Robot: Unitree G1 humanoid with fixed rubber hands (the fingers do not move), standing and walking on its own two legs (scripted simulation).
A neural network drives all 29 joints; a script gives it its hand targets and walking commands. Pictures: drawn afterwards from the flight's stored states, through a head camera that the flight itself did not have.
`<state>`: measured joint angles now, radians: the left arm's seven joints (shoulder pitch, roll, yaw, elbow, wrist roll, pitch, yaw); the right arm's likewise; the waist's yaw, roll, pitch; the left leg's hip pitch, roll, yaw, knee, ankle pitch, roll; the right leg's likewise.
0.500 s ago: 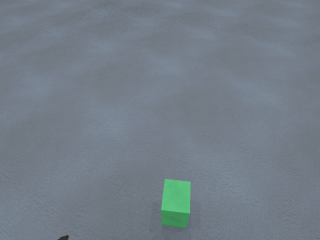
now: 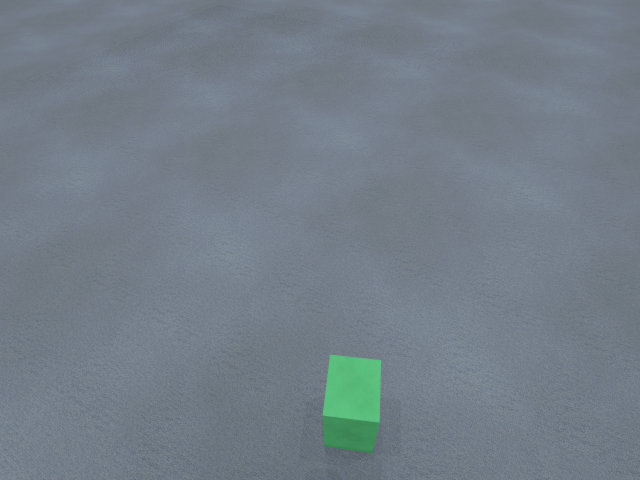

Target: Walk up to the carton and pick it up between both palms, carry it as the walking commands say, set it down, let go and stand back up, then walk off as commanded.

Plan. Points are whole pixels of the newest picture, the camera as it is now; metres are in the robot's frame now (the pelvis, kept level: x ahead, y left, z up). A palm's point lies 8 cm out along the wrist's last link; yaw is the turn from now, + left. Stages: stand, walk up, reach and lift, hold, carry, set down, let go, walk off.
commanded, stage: stand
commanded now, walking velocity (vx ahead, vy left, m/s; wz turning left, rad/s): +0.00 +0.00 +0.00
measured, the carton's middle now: (351, 405) +0.48 -0.03 -0.65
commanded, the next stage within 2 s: walk off in 0.36 s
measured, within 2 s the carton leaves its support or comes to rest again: neither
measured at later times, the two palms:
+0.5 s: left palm out of the picture +0.09 +0.31 -0.10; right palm out of the picture +0.09 -0.31 -0.10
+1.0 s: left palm out of the picture +0.10 +0.23 -0.13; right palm out of the picture -0.02 -0.33 -0.16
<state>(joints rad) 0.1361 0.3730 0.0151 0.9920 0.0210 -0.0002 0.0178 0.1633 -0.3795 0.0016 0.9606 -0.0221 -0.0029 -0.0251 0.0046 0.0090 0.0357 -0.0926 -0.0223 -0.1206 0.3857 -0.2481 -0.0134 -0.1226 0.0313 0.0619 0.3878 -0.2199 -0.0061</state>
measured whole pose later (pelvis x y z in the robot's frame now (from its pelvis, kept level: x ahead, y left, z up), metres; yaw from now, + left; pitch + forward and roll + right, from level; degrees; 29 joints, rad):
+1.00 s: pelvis -0.02 -0.04 -0.02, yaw -13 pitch +0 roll +1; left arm 0.20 0.30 0.04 0.96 0.02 0.02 -0.01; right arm 0.18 -0.34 -0.03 0.98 -0.03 0.06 -0.05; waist 0.01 0.04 0.07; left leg -0.28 0.08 0.03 0.79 -0.50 -0.06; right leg -0.32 0.01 -0.04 0.66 -0.30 -0.03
